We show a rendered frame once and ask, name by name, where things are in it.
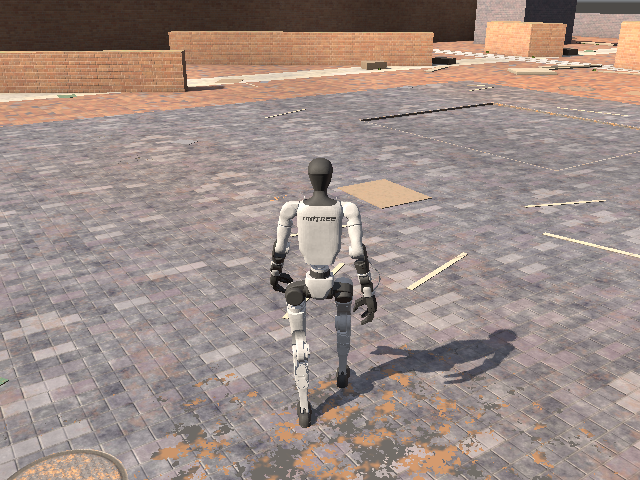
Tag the right robot forearm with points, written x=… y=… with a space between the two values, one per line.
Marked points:
x=364 y=275

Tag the robot left upper arm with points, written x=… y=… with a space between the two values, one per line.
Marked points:
x=288 y=212

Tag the left robot thigh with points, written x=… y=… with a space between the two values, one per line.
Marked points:
x=295 y=295

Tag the right robot hand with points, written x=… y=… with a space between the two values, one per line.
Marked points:
x=372 y=308

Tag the left robot hand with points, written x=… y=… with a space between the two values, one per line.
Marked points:
x=285 y=278

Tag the left robot forearm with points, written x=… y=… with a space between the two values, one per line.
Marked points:
x=277 y=262

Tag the robot right upper arm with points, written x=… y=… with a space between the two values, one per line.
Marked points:
x=351 y=212

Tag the right robot shin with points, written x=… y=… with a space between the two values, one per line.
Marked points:
x=343 y=346

